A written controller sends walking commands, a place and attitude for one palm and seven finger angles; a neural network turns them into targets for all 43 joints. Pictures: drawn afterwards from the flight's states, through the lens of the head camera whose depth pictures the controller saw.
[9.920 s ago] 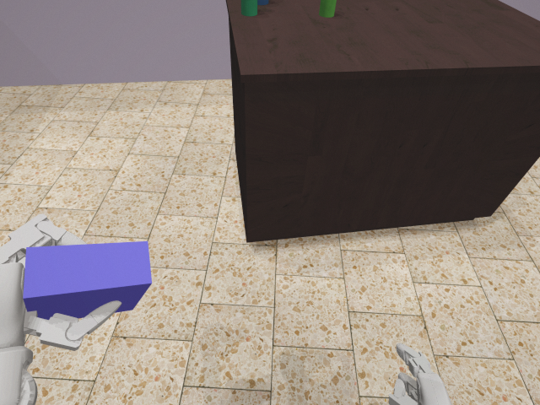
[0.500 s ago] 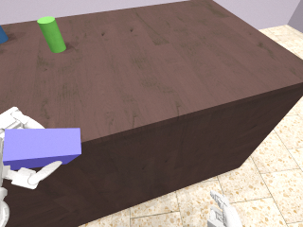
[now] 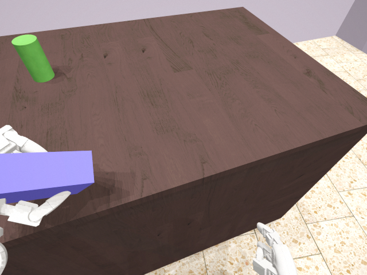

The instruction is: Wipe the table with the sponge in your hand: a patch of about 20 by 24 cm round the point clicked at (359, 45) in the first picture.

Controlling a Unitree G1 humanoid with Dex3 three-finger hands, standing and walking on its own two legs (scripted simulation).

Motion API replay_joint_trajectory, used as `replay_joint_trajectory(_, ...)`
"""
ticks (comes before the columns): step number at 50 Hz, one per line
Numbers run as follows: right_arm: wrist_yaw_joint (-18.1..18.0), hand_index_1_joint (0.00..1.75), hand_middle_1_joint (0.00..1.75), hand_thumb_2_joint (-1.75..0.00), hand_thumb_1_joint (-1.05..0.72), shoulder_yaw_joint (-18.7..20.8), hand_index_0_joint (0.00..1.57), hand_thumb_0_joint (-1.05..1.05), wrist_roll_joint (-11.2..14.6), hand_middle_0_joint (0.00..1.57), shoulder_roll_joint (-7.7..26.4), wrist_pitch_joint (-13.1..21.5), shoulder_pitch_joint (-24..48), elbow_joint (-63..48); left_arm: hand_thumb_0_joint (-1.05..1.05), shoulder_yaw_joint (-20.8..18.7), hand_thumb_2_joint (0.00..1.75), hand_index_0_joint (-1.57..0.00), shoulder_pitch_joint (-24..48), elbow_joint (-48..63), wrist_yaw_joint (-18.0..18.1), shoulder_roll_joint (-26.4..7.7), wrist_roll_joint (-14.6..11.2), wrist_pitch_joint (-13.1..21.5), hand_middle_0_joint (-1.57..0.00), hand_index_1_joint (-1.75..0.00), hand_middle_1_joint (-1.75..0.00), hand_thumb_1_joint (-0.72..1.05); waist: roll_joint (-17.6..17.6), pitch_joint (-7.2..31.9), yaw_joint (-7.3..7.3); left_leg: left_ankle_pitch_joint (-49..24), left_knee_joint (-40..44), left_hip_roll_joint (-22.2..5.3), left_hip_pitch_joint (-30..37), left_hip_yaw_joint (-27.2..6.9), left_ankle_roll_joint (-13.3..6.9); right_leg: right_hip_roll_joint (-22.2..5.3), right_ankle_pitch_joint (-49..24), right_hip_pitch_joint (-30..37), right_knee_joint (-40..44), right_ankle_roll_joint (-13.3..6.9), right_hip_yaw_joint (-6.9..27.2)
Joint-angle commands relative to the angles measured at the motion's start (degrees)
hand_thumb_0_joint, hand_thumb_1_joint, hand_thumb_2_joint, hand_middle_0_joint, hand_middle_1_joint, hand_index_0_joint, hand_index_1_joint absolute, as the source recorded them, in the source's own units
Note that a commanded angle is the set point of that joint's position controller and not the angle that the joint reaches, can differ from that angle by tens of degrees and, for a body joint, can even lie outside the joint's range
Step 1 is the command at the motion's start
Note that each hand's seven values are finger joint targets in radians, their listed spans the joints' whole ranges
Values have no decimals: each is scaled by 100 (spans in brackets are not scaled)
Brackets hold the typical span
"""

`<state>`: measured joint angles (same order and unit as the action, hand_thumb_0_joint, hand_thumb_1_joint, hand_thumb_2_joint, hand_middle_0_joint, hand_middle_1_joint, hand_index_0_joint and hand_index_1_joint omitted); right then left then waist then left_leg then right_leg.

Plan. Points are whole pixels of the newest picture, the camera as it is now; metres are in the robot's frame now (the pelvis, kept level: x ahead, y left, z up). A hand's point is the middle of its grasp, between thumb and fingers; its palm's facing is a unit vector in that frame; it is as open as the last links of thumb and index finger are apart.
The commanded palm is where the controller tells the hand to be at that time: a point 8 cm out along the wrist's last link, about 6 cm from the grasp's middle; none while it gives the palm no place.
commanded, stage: come to a stop and stand still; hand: left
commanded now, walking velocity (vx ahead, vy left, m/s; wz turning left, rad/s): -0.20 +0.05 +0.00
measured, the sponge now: (57, 176) +0.23 +0.22 +0.16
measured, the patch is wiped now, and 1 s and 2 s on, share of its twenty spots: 0.00 0.00 0.00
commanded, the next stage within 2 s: look again from close up in 1.40 s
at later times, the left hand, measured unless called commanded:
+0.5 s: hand out of the picture +0.23 +0.32 +0.20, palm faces +0.51 -0.75 -0.42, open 9.4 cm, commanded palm +0.13 +0.31 +0.19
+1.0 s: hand out of the picture +0.21 +0.32 +0.17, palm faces +0.44 -0.83 -0.36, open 9.4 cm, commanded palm +0.15 +0.34 +0.19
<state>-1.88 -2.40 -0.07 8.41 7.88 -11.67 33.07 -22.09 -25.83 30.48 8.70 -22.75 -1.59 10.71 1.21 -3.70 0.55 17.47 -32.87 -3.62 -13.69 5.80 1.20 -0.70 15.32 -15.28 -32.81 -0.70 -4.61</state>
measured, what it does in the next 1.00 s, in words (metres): steps on the spot: left foot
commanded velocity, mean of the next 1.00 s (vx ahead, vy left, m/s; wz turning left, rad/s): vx -0.03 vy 0.03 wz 0.00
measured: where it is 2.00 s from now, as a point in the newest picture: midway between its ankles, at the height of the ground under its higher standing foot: outside the picture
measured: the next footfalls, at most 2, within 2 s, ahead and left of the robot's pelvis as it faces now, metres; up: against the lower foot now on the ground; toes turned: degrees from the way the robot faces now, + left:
left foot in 0.34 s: +0.04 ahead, +0.13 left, +0.00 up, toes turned +2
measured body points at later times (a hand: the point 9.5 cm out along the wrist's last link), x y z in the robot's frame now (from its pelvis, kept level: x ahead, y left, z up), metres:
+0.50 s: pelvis -0.04 +0.03 +0.00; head +0.00 +0.04 +0.45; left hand +0.20 +0.36 +0.23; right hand +0.15 -0.21 -0.07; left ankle +0.00 +0.13 -0.73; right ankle +0.02 -0.09 -0.73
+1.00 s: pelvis -0.02 +0.07 +0.01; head -0.02 +0.07 +0.46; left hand +0.18 +0.36 +0.19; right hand +0.14 -0.16 -0.07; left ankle +0.00 +0.13 -0.73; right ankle +0.02 -0.09 -0.73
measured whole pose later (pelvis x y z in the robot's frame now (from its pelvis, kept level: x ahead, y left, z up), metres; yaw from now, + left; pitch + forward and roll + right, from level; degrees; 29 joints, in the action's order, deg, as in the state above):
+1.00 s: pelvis -0.02 +0.07 +0.01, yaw -2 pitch -3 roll -1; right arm 0.0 -1.3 1.0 11.6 8.7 -14.2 33.9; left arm -21.1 -20.0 21.1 6.6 -18.1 0.3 12.1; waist -0.9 -2.5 -1.9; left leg 14.7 -29.2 1.0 -11.9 6.5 -4.6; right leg -1.8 10.7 -12.3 -25.7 1.6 0.6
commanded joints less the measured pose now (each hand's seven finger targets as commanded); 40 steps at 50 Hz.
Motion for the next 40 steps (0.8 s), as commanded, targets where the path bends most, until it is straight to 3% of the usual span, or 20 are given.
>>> replay_joint_trajectory(1,-79,30,30,-90,-90,338,20,0,59,20,798,223,289,-834,0,-601,130,-120,96,1095,88,-793,-146,320,-120,-160,-160,10,-93,1305,-53,-1571,-145,-150,-306,-152,70,-825,-4000,1190,588,-227,1030)
replay_joint_trajectory(3,-93,30,30,-90,-90,361,20,0,48,20,801,131,269,-774,0,-691,130,-120,-74,810,111,-851,-179,269,-120,-160,-160,10,699,1308,-90,-196,-770,184,-638,-293,123,-1377,-4775,1246,771,-586,1583)
replay_joint_trajectory(6,-161,30,30,-90,-90,245,20,0,35,20,692,-26,463,-766,0,-822,130,-120,-155,681,127,-980,-154,276,-120,-160,-160,10,820,1241,-197,947,-1164,175,-1203,-641,13,-1739,-4920,1492,775,-635,1665)
replay_joint_trajectory(10,-230,30,30,-90,-90,218,20,0,12,20,680,-163,607,-762,0,-704,130,-120,-78,748,178,-857,-87,254,-120,-160,-160,10,839,1282,-170,305,-686,283,-878,-437,6,-1523,-4499,1365,599,-532,1170)
replay_joint_trajectory(14,-249,30,30,-90,-90,352,20,0,43,20,815,-282,569,-765,0,-629,130,-120,-190,978,208,-861,-93,137,-120,-160,-160,10,785,1372,-136,-541,243,325,-66,-321,-26,-1419,-3374,936,583,-340,1131)
replay_joint_trajectory(15,-265,30,30,-90,-90,375,20,0,47,20,807,-292,495,-801,0,-493,130,-120,-193,1052,193,-711,-105,137,-120,-160,-160,10,577,1242,-82,-1058,521,232,215,-323,-63,-1309,-2705,670,565,-239,953)
replay_joint_trajectory(17,-289,30,30,-90,-90,446,20,0,64,20,991,-264,549,-882,0,-582,130,-120,-35,1297,198,-854,-96,156,-120,-160,-160,10,-142,1190,-142,-1906,785,-335,341,-830,-221,-712,-1355,312,463,7,749)
replay_joint_trajectory(18,-296,30,30,-90,-90,664,20,0,-189,20,1020,243,-181,-701,0,-3522,130,-120,5206,1311,65,-4712,565,709,-120,-160,-160,10,481,128,-486,-1437,-3,-154,-832,-130,-238,-756,-1460,-312,1242,60,1399)
replay_joint_trajectory(19,-256,30,30,-90,-90,563,20,0,112,20,1027,101,339,-395,0,-2132,130,-120,3488,-550,-31,-2896,3,402,-120,-160,-160,10,-733,515,-211,-1392,32,-5,291,-325,-110,-1190,-1476,-619,955,-623,1312)
replay_joint_trajectory(20,-115,30,30,-90,-90,518,20,0,54,20,923,57,412,-629,0,-1301,130,-120,2625,-164,-88,-1837,-52,423,-120,-160,-160,10,-1079,543,-136,-1097,444,-30,414,-384,6,-952,-1699,-463,625,-629,1431)
replay_joint_trajectory(22,16,30,30,-90,-90,568,20,0,157,20,1095,230,373,-728,0,-670,130,-120,2095,-637,-264,-1160,-92,513,-120,-160,-160,10,-1476,936,-256,-833,911,-152,287,-564,-137,-501,-786,162,505,-287,950)
replay_joint_trajectory(24,215,30,30,-90,-90,559,20,0,231,20,1055,310,484,-917,0,-78,130,-120,1210,-58,-362,-416,-144,496,-120,-160,-160,10,-1690,1113,-334,-252,1317,-392,128,-751,-294,-229,-257,492,114,-145,485)
replay_joint_trajectory(25,278,30,30,-90,-90,570,20,0,243,20,1102,308,476,-1057,0,31,130,-120,951,382,-386,-371,-72,483,-120,-160,-160,10,-1623,1069,-345,279,1522,-508,-252,-812,-376,-143,-42,711,-71,-91,319)
replay_joint_trajectory(27,326,30,30,-90,-90,517,20,0,274,20,1088,322,528,-1224,0,-75,130,-120,516,791,-343,-536,-9,409,-120,-160,-160,10,-745,844,-400,1364,1804,-528,-1034,-788,-412,-74,238,1093,-44,-29,226)
replay_joint_trajectory(28,311,30,30,-90,-90,514,20,0,271,20,1074,326,494,-1261,0,-248,130,-120,360,809,-302,-674,17,371,-120,-160,-160,10,-214,774,-413,1428,1700,-436,-1095,-676,-373,-75,366,1097,195,-35,237)
replay_joint_trajectory(31,200,30,30,-90,-90,461,20,0,192,20,1044,304,491,-1325,0,-820,130,-120,485,871,-157,-1110,42,340,-120,-160,-160,10,455,715,-338,1111,1510,-301,-650,-637,-246,-108,544,661,667,-29,302)
replay_joint_trajectory(33,107,30,30,-90,-90,436,20,0,168,20,997,303,452,-1176,0,-826,130,-120,799,352,-109,-939,24,359,-120,-160,-160,10,313,355,-229,1284,1557,-274,-586,-667,-230,-145,755,253,888,-33,477)
replay_joint_trajectory(36,58,30,30,-90,-90,407,20,0,178,20,1025,294,311,-1012,0,-573,130,-120,1285,-189,-124,-673,111,339,-120,-160,-160,10,-1034,71,-183,2111,2274,-577,-1042,-954,-292,59,536,503,240,12,264)
replay_joint_trajectory(37,72,30,30,-90,-90,401,20,0,171,20,1030,302,272,-970,0,-521,130,-120,1453,-322,-142,-644,141,351,-120,-160,-160,10,-1185,56,-191,2232,2342,-588,-1293,-947,-327,84,380,766,81,5,206)
replay_joint_trajectory(40,105,30,30,-90,-90,395,20,0,150,20,999,352,305,-910,0,-283,130,-120,1583,-205,-188,-580,174,419,-120,-160,-160,10,-831,344,-193,1447,1855,-440,-601,-801,-335,20,53,648,536,6,262)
